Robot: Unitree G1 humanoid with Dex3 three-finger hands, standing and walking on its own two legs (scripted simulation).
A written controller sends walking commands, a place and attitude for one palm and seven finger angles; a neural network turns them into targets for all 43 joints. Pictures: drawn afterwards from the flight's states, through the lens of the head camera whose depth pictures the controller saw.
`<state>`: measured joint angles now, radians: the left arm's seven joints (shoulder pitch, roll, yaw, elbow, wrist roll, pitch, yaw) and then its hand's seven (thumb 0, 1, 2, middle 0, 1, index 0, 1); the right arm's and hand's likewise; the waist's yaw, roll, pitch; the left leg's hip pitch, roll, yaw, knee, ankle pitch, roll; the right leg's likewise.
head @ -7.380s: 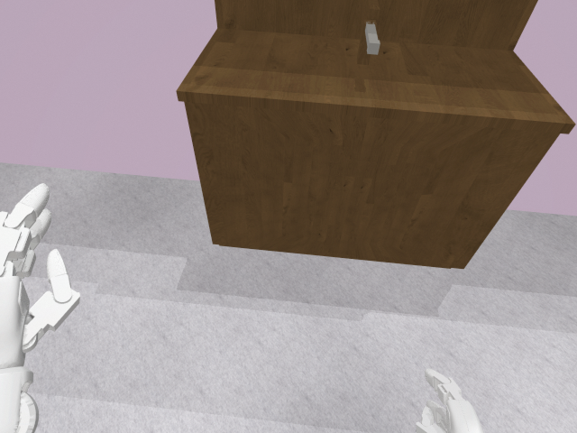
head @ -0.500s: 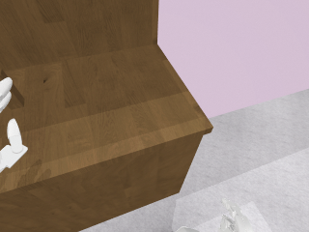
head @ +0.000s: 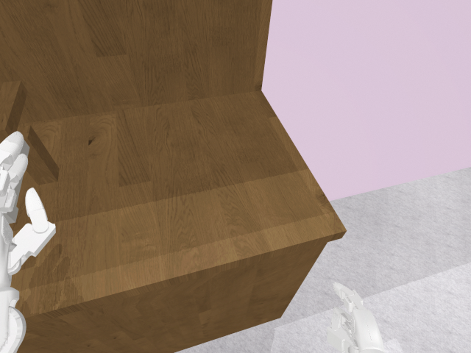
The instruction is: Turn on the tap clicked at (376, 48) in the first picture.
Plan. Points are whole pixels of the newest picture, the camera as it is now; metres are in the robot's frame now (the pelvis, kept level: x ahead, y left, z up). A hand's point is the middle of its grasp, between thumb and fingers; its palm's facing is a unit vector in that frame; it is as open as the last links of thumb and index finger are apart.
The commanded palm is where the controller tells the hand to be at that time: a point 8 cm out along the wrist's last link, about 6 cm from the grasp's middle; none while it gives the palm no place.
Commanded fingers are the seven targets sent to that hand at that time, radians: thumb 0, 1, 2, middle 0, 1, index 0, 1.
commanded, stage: come to a stop and stand still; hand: left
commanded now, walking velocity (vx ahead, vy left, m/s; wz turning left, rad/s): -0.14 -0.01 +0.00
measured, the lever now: (0, 212) +0.26 +0.37 +0.12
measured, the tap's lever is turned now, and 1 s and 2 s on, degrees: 0 0 0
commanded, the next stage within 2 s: look again from close up in 0.92 s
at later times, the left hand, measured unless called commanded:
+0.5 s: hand (61, 238) +0.21 +0.24 +0.15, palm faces +0.28 -0.89 -0.37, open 7.4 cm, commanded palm +0.16 +0.29 +0.18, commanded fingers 0.00 0.90 0.90 -0.20 -0.30 -0.20 -0.30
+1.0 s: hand (33, 216) +0.23 +0.29 +0.16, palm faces +0.37 -0.86 -0.34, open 7.4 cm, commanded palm +0.17 +0.32 +0.18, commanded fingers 0.00 0.90 0.90 -0.20 -0.30 -0.20 -0.30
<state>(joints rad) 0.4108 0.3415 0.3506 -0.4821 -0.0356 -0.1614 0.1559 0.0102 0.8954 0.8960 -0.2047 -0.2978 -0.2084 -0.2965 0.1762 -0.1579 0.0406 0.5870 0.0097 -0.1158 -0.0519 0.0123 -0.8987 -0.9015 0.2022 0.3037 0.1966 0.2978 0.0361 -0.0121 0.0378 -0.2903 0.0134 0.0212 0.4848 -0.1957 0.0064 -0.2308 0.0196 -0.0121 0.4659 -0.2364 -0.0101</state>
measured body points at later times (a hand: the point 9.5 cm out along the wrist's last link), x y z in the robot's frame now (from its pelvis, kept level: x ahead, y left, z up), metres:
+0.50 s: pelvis -0.01 +0.02 +0.00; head +0.01 +0.03 +0.45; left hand +0.19 +0.29 +0.17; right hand +0.15 -0.23 -0.07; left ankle +0.04 +0.11 -0.74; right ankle +0.01 -0.11 -0.74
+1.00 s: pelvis +0.01 +0.04 +0.00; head +0.04 +0.07 +0.45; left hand +0.21 +0.33 +0.18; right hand +0.21 -0.17 -0.06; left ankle +0.04 +0.11 -0.74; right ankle +0.01 -0.11 -0.74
